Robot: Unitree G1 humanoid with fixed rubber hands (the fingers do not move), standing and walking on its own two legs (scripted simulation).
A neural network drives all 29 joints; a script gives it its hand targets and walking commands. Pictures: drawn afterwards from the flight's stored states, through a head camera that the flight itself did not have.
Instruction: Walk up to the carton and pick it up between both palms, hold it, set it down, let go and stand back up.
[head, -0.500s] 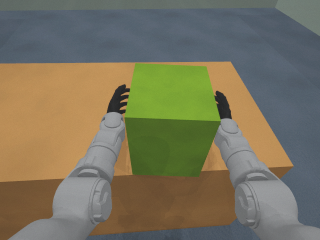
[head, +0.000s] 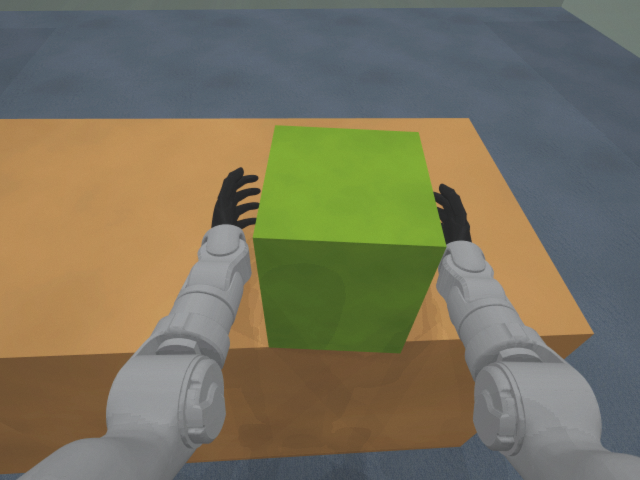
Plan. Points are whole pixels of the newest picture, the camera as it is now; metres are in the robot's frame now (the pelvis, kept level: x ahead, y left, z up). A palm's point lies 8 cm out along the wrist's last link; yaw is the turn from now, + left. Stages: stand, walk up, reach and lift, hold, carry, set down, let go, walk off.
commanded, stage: set down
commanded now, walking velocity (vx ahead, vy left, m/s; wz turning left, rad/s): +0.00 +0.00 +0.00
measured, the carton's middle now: (340, 244) +0.42 +0.04 +0.05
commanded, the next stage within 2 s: none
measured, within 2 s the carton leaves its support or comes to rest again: neither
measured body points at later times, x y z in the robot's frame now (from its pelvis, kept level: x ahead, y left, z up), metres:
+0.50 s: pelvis -0.01 +0.00 +0.00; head +0.01 +0.01 +0.45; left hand +0.37 +0.22 +0.07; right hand +0.42 -0.13 +0.07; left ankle +0.02 +0.15 -0.74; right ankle +0.00 -0.13 -0.74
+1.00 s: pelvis -0.05 +0.00 +0.00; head -0.06 +0.02 +0.45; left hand +0.30 +0.22 +0.07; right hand +0.33 -0.17 +0.05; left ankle +0.02 +0.15 -0.74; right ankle +0.00 -0.13 -0.74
